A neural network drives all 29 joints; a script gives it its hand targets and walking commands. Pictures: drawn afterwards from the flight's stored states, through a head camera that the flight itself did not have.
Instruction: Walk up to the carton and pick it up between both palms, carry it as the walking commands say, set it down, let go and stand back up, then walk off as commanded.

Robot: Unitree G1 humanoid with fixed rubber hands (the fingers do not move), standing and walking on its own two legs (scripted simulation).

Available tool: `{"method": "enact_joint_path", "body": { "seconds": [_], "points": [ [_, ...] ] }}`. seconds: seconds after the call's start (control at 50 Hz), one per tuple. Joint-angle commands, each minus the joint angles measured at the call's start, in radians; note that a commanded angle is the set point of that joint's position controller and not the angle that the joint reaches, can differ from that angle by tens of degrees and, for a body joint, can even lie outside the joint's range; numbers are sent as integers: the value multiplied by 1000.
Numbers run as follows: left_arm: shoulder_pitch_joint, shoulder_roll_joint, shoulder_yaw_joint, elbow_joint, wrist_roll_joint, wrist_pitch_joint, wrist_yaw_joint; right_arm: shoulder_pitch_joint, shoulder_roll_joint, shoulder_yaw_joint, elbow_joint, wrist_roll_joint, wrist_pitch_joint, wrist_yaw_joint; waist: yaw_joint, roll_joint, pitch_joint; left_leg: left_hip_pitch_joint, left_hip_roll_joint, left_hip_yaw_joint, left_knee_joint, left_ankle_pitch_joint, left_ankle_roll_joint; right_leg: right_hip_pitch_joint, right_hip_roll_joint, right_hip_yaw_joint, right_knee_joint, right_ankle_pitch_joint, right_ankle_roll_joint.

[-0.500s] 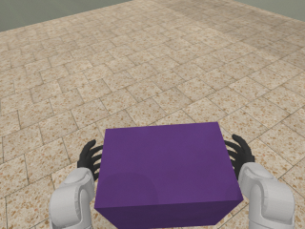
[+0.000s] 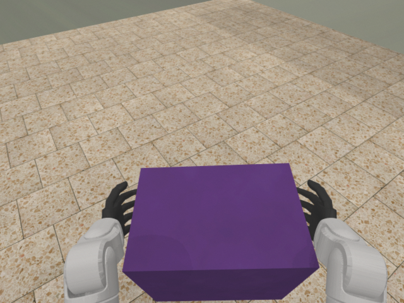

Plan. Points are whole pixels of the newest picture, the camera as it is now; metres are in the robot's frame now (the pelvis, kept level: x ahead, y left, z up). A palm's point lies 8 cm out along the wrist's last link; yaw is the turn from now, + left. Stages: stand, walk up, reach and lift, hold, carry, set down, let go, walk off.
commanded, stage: carry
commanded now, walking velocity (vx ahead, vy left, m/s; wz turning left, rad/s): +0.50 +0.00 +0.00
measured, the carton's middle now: (216, 238) +0.25 +0.00 +0.01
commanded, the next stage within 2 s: none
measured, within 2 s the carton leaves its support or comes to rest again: neither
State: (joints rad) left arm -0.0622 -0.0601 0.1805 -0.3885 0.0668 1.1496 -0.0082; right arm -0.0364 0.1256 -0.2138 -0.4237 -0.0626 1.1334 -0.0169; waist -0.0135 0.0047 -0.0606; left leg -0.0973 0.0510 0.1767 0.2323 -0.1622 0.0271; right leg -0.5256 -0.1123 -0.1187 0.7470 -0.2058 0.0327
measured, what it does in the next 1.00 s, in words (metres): walks ahead: right foot, then left foot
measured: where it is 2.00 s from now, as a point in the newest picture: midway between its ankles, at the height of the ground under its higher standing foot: (223, 275)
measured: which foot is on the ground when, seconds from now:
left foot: down 0.00-0.18, up 0.20-0.58, down 0.60-1.00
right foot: up 0.00-0.16, down 0.18-0.64, up 0.66-0.78, down 0.80-1.00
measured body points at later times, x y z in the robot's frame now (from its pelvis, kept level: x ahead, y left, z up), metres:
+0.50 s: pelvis +0.29 -0.07 +0.00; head +0.34 -0.10 +0.45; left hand +0.55 +0.12 +0.07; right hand +0.57 -0.24 +0.05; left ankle +0.38 +0.08 -0.70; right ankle +0.23 -0.15 -0.76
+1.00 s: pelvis +0.48 -0.08 -0.02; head +0.47 -0.08 +0.43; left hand +0.75 +0.10 +0.06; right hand +0.74 -0.27 +0.06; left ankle +0.46 +0.04 -0.75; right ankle +0.39 -0.19 -0.76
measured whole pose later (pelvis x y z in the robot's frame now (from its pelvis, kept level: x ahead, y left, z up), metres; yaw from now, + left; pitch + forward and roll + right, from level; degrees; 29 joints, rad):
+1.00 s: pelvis +0.48 -0.08 -0.02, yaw +0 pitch +4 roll +0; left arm -0.09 -0.08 0.20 -0.36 0.08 1.16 0.00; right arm -0.08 0.11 -0.21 -0.38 -0.09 1.15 0.00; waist -0.01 0.00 -0.14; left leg -0.30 0.07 0.15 0.53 -0.29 -0.01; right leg -0.16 -0.07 -0.15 0.47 -0.38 0.03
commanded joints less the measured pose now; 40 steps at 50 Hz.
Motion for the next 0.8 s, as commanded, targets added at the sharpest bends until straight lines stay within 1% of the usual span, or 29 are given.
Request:
{"method": "enact_joint_path", "body": {
  "seconds": [0.0,0.02,0.08,0.1,0.12,0.14,0.16,0.18,0.2,0.22,0.24,0.3,0.32,0.34,0.38,0.42,0.48,0.52,0.54,0.56,0.58,0.6,0.62,0.64,0.68,0.7,0.72,0.74,0.78],
  "points": [
    [-500,-776,-785,-57,-338,23,-190,-442,717,776,20,332,39,238,2,207,-138,123,222,-122,-134,-103,81,-1,-2,-4,-146,79,21],
    [-509,-779,-779,-82,-340,25,-191,-466,714,791,4,330,47,235,-2,153,-112,122,205,-93,-111,-66,71,3,14,-39,-172,89,24],
    [-558,-792,-785,-59,-360,42,-204,-461,720,780,38,322,53,238,-18,201,-71,128,195,-76,-50,9,58,41,30,-88,-265,50,20],
    [-543,-789,-782,-78,-370,41,-209,-466,701,790,15,321,54,235,-18,138,-81,101,203,-69,-2,55,49,99,27,-88,-293,89,18],
    [-531,-801,-751,-7,-361,50,-214,-539,719,798,-9,330,56,227,-10,82,-109,59,159,-46,76,31,36,207,35,-95,-312,40,14],
    [-537,-801,-751,-23,-364,56,-215,-475,719,784,57,310,69,226,5,83,-139,37,114,15,219,59,6,313,27,-92,-374,9,-5],
    [-503,-809,-745,4,-370,59,-217,-532,738,803,25,328,70,223,36,-42,-237,-115,89,30,473,60,-31,518,-76,75,-402,87,-48],
    [-508,-774,-734,-9,-356,54,-216,-597,744,846,-30,351,75,228,39,-394,-275,-409,-33,54,770,-236,-69,744,-267,393,-470,127,-135],
    [-492,-777,-709,32,-337,39,-207,-613,749,837,-22,370,75,233,41,-404,-276,-589,-49,-51,889,-349,-47,830,-316,540,-466,317,-217],
    [-500,-794,-720,-21,-357,33,-205,-616,783,842,-27,387,63,231,36,-323,-270,-603,2,-133,967,-347,-27,774,-311,479,-478,420,-190],
    [-542,-826,-732,-52,-373,31,-206,-626,820,834,-24,392,52,228,34,-194,-288,-592,32,-165,959,-296,-9,749,-283,387,-468,379,-166],
    [-576,-870,-760,-149,-391,5,-206,-564,866,824,-13,385,22,220,37,-95,-335,-533,35,-131,814,-127,-32,716,-238,205,-504,427,-144],
    [-584,-878,-773,-167,-403,2,-207,-587,846,837,-75,377,9,209,40,-88,-324,-524,22,-108,745,-113,-38,716,-234,173,-500,498,-162],
    [-496,-854,-759,-140,-388,4,-211,-476,844,831,-23,349,15,205,35,-142,-295,-508,25,-96,717,-70,-47,675,-214,111,-513,576,-150],
    [-505,-830,-780,-201,-408,-5,-221,-469,825,856,-85,337,1,185,30,-173,-281,-475,-3,-61,643,-8,-59,698,-174,39,-489,706,-146],
    [-464,-791,-770,-167,-381,4,-219,-447,804,850,-77,330,10,175,25,-177,-260,-372,-40,-9,456,55,-60,621,-113,-54,-476,738,-125],
    [-414,-771,-759,-187,-379,1,-221,-441,762,865,-153,323,8,168,31,-250,-236,-345,-79,49,260,165,-51,687,-84,-79,-421,893,-101],
    [-409,-751,-760,-210,-373,-1,-212,-439,746,873,-167,337,15,178,24,-173,-310,-198,-93,66,131,287,-41,703,-81,-80,-280,891,-71],
    [-414,-737,-762,-208,-361,4,-203,-407,751,876,-122,337,25,185,8,-142,-301,-89,-63,43,72,426,-20,607,-67,-85,-201,756,-44],
    [-393,-715,-759,-163,-343,11,-198,-393,713,863,-99,329,25,193,-1,-71,-322,37,19,-26,84,542,10,494,-64,-56,-130,572,-19],
    [-390,-693,-752,-145,-332,10,-201,-430,687,862,-107,335,23,200,-6,-6,-352,193,153,-148,159,879,53,359,-20,-47,-42,339,10],
    [-374,-676,-772,-133,-338,22,-206,-359,675,832,-55,321,29,199,-15,176,-366,306,331,-345,222,1272,150,221,57,-28,83,-99,46],
    [-449,-705,-783,-182,-354,19,-204,-360,715,837,-32,341,32,199,-8,208,-381,364,373,-385,240,1282,226,163,59,65,65,-370,30],
    [-435,-729,-777,-149,-346,17,-196,-340,728,820,-7,345,35,206,-6,152,-425,357,347,-320,224,1111,201,160,39,80,65,-388,23],
    [-456,-796,-799,-136,-354,9,-202,-415,756,821,-63,348,22,210,2,153,-411,304,283,-249,205,930,143,178,30,76,-177,-369,3],
    [-475,-834,-809,-136,-373,1,-207,-467,754,842,-105,359,16,211,14,144,-399,227,244,-191,203,789,104,259,23,49,-366,-233,7],
    [-492,-848,-809,-132,-369,-9,-199,-481,764,837,-100,362,13,213,13,167,-379,167,198,-140,208,722,52,309,23,16,-355,-100,13],
    [-467,-848,-808,-131,-366,-10,-193,-488,757,834,-127,359,12,218,7,125,-407,127,180,-129,193,600,33,360,42,-10,-332,-44,18],
    [-511,-827,-819,-181,-375,-5,-190,-435,746,820,-75,342,17,218,9,88,-422,65,158,-102,217,501,0,425,-37,19,-316,134,19]
  ]
}}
